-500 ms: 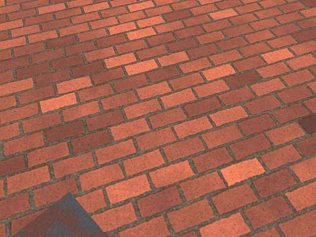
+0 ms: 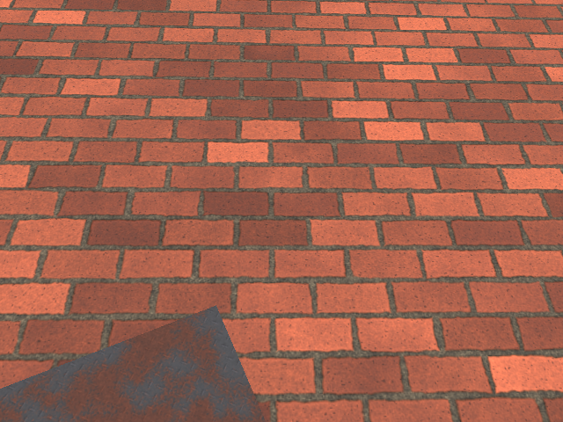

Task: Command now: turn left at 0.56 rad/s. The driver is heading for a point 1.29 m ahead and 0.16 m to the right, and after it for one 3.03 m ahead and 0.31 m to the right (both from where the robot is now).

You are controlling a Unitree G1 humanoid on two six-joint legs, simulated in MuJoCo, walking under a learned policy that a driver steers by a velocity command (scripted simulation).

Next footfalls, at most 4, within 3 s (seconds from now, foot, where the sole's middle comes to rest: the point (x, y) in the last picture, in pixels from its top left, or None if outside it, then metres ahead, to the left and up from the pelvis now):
0.36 right None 0.09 -0.13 -0.77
1.00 right None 0.37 -0.18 -0.77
1.46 left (269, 408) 0.47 0.04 -0.77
1.96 left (253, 421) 0.44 0.07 -0.77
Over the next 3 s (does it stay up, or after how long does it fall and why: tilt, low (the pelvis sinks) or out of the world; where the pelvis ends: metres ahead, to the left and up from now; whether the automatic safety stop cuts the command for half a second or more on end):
stays up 0.61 -0.01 0.00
